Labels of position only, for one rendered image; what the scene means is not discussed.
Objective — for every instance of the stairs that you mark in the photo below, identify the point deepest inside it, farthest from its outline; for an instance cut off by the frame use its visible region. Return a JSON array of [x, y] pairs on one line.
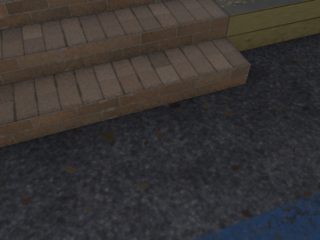
[[65, 64]]

